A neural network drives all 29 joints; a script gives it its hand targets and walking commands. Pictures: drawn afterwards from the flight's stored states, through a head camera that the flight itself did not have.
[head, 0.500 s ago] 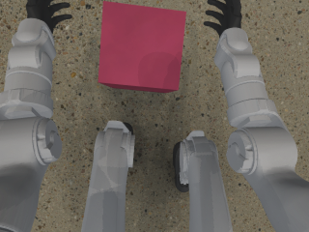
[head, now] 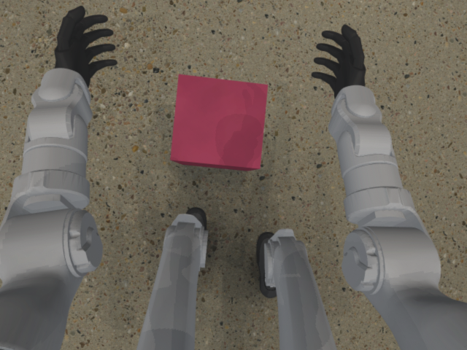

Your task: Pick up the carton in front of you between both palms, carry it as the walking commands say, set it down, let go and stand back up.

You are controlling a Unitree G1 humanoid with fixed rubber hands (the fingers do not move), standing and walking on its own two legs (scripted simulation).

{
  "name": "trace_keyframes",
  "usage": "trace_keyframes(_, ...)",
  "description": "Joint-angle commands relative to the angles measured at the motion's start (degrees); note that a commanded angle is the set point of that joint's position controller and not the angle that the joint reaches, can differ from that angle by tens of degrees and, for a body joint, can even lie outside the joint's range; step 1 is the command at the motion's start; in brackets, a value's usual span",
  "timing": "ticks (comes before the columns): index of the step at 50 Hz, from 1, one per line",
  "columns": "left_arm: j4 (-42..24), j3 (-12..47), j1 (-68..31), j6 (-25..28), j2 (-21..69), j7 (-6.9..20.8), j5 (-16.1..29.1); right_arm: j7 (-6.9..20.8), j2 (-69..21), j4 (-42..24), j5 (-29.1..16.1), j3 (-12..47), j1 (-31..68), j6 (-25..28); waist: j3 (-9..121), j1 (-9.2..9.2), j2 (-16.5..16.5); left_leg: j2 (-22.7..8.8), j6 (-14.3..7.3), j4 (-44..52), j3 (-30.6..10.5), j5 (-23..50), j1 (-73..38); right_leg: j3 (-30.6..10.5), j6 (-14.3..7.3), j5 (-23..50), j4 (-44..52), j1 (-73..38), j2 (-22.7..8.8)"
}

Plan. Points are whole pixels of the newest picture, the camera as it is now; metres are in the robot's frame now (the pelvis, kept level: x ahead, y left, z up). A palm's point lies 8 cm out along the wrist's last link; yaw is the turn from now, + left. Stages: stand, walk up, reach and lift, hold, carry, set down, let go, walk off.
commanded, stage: set down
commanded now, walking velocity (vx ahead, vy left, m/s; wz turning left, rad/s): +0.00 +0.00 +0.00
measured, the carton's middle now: (218, 130) +0.48 +0.07 -0.46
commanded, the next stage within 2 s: let go in 0.08 s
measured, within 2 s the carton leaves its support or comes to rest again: neither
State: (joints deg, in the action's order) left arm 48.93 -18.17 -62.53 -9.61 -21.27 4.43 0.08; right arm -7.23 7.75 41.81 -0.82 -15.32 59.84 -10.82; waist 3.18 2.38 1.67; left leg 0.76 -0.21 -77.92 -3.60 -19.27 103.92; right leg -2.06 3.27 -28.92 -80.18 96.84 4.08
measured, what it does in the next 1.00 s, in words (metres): rises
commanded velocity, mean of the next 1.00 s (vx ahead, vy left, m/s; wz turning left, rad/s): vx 0.00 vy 0.00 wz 0.00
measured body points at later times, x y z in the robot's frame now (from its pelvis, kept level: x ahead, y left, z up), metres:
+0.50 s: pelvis +0.05 +0.01 +0.12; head +0.28 +0.04 +0.51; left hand +0.39 +0.29 +0.00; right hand +0.43 -0.16 +0.01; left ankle +0.11 +0.11 -0.55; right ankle +0.06 -0.14 -0.55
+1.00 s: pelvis +0.10 -0.02 +0.19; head +0.14 -0.01 +0.63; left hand +0.25 +0.23 +0.11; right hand +0.29 -0.24 +0.11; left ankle +0.11 +0.11 -0.55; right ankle +0.06 -0.14 -0.56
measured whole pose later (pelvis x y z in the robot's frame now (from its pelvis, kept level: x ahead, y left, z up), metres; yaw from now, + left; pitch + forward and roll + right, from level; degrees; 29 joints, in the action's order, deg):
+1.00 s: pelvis +0.10 -0.02 +0.19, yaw +4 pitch +3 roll +1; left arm 24.4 -2.9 13.7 -1.8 -12.5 3.7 0.1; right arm 3.2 11.8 25.9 0.5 -2.8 -12.3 -1.1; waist -2.4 0.1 1.4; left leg 1.0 0.9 -23.5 -2.2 -10.2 16.3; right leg -4.1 -0.2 -17.9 -25.9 10.9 0.7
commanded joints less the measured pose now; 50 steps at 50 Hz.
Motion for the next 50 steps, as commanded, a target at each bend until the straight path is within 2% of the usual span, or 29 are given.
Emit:
trace_keyframes(1, -5.55, -1.62, -11.11, 1.85, -6.78, 0.4, -1.24, 0.55, 4.29, -6.01, 0.73, -0.64, 9.83, 1.78, 56.06, 1.61, -4.97, 1.82, 1.37, 8.09, 4.5, 22.28, -57.41, 7.32, 0.81, 10.78, 13.06, -11.38, 3.14)
trace_keyframes(7, -4.21, -3.07, -6.83, 2.98, -5.05, 1.16, -4.7, 1.43, 2.88, -5.17, 3.65, -1.71, 5.49, 2.56, 53.22, 1.37, -3.81, 1.52, 0.99, 14.29, 4.14, 23.2, -59.96, 6.46, 1.07, 13.22, 19.72, -17.72, 2.45)
trace_keyframes(13, -10.65, -1.24, 7.55, 2.62, -3.7, 1.46, -7.64, 2.14, 2.68, -10.3, 6.75, 0.51, -8.92, 2.27, 56.34, 1.06, -3.94, 1.7, 0.54, 20.1, 4.11, 27.89, -72.92, 6.15, 0.69, 16.94, 26.11, -27.54, 2.22)
trace_keyframes(19, -19.49, 2.32, 20.46, 4.25, -1.28, 1.21, -5.17, 3.86, 2.9, -16.75, 5.23, 3.84, -21.51, 4.42, 49.68, 0.77, -5.54, 0.98, 0.37, 25.95, 2.31, 32.07, -83.37, 4.97, -0.32, 18.73, 32.36, -32.24, 1.5)
trace_keyframes(28, -20.07, 6.35, 43.4, 8.26, 3.04, 0.61, -2.47, 7.0, 4.21, -13.62, 4.19, 5.74, -42.03, 9.21, 36.63, -0.78, -4.63, -0.04, 0.54, 33.67, 0.14, 35.16, -91.56, 3.4, -1.01, 20.62, 40.36, -42.15, 0.32)
trace_keyframes(37, -24.51, 10.25, 61.92, 11.46, 3.8, -0.9, -0.58, 8.79, 5.95, -16.58, 2.38, 8.77, -58.1, 12.33, 21.71, -1.29, -2.9, 0.75, 0.72, 43.62, 1.69, 30.01, -96.1, 1.99, -1.5, 24.37, 49.73, -62.14, -0.85)
trace_keyframes(43, -28.19, 12.67, 71.46, 11.29, 3.83, -1.26, 0.27, 9.75, 7.66, -20.08, 1.57, 10.2, -67.3, 12.69, 11.8, -1.9, -1.38, 1.71, 1.3, 50.82, 2.98, 26.11, -101.68, 1.21, -1.66, 25.99, 56.78, -74.02, -1.51)
trace_keyframes(46, -29.61, 13.62, 73.19, 10.04, 3.72, -1.11, 0.38, 10.21, 8.07, -20.93, 1.25, 10.96, -69.1, 11.66, 5.09, -2.27, 0.24, 2.3, 1.46, 53.4, 3.55, 21.38, -103.74, 0.8, -1.99, 22.92, 60.05, -76.14, -2.27)
trace_keyframes(50, -30.46, 13.88, 73.8, 7.25, 3.11, -0.58, -0.09, 10.76, 8.36, -22.03, 1.12, 12.03, -69.51, 9.46, -2.82, -2.27, 2.13, 3.31, 1.38, 53.93, 4.25, 16.24, -108.82, 0.2, -3.13, 16.27, 63.87, -73.42, -4.27)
